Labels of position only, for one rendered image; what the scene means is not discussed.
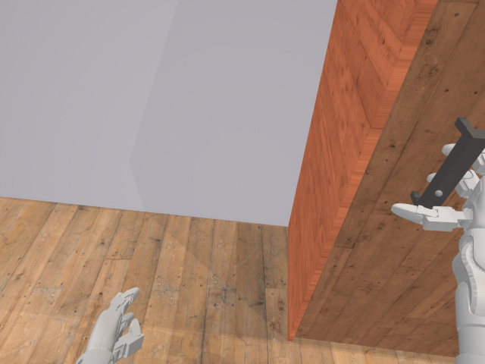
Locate wardrobe door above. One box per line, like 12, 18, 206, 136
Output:
296, 0, 485, 357

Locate left robot forearm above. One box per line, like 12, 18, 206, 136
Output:
76, 349, 114, 364

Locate left robot hand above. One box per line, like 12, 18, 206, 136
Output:
86, 287, 144, 362

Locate right robot hand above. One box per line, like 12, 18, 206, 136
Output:
391, 143, 485, 233

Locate right robot forearm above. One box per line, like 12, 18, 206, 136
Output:
452, 228, 485, 364

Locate handle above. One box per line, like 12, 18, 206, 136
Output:
410, 117, 485, 209

